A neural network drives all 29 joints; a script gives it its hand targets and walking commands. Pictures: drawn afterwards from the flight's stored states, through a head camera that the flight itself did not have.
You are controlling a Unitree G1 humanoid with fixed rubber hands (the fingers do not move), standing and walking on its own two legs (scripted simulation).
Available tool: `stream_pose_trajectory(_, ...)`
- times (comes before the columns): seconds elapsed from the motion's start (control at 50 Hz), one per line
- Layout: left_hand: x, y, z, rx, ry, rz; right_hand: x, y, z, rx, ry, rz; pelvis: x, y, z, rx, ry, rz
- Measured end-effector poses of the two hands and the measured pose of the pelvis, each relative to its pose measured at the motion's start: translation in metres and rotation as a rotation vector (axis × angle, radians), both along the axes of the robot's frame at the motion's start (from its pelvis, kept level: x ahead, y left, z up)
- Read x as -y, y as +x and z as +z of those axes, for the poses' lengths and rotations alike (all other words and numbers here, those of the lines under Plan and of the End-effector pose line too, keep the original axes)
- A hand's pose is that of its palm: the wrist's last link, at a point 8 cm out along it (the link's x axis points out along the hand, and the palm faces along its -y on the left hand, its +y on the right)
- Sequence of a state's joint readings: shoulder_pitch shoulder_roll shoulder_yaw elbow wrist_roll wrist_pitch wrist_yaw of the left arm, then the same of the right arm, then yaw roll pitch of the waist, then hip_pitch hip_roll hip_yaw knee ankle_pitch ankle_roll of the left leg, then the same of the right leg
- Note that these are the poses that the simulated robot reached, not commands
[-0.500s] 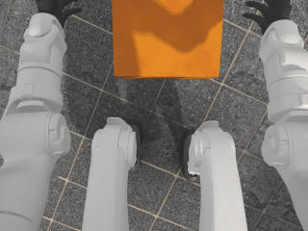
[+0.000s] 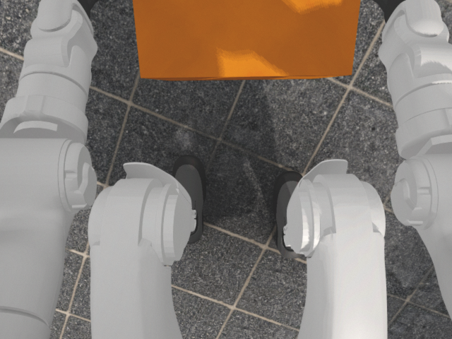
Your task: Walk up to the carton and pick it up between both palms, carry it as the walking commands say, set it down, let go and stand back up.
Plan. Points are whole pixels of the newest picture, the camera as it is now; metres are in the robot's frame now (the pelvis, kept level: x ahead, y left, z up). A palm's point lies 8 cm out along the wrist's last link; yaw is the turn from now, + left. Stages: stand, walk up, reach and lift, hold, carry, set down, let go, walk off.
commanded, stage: reach and lift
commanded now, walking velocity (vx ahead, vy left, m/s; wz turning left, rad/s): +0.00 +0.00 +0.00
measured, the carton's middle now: out of the picture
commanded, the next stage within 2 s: none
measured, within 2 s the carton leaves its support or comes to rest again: leaves its support in 1.68 s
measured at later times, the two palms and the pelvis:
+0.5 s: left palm out of the picture +0.53 +0.22 -0.18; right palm out of the picture +0.53 -0.18 -0.18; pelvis +0.00 +0.00 +0.00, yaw +0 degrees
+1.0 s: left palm out of the picture +0.53 +0.19 -0.18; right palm out of the picture +0.53 -0.17 -0.18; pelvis +0.00 +0.00 +0.00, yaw -1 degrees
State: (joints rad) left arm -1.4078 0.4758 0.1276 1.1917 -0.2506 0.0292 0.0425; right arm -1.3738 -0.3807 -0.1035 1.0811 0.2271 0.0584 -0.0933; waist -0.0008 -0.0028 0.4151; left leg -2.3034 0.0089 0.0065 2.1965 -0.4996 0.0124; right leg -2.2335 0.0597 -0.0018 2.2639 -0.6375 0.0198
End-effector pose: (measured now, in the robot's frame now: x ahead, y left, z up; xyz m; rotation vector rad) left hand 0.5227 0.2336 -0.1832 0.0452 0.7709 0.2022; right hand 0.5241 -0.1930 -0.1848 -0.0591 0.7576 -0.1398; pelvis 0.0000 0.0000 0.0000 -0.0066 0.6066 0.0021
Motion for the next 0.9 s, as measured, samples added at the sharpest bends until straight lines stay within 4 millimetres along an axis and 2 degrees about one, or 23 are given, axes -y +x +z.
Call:
stream_pose_trajectory(0.14, 0.001, 0.007, 0.003, 0.022, 0.001, 0.007, 0.000, 0.006, 0.002, 0.016, -0.006, 0.010, 0.002, 0.003, -0.005, 0.009, 0.002, -0.007)
stream_pose_trajectory(0.36, 0.002, 0.003, 0.003, 0.013, -0.004, 0.005, -0.003, 0.006, 0.004, 0.008, -0.002, 0.012, 0.003, 0.001, -0.003, 0.005, 0.002, -0.007)
stream_pose_trajectory(0.58, 0.017, 0.008, 0.003, 0.015, -0.018, -0.019, -0.017, 0.007, 0.006, 0.008, 0.014, 0.023, 0.001, -0.002, 0.000, 0.003, -0.002, -0.008)
stream_pose_trajectory(0.74, 0.037, 0.011, 0.000, 0.017, -0.037, -0.051, -0.018, 0.007, 0.006, 0.006, -0.004, 0.019, 0.001, -0.002, 0.002, -0.002, -0.005, -0.012)
stream_pose_trajectory(0.9, 0.038, 0.011, 0.000, 0.019, -0.017, -0.045, -0.018, 0.007, 0.007, 0.004, -0.018, 0.021, 0.003, -0.003, 0.004, -0.005, -0.004, -0.016)
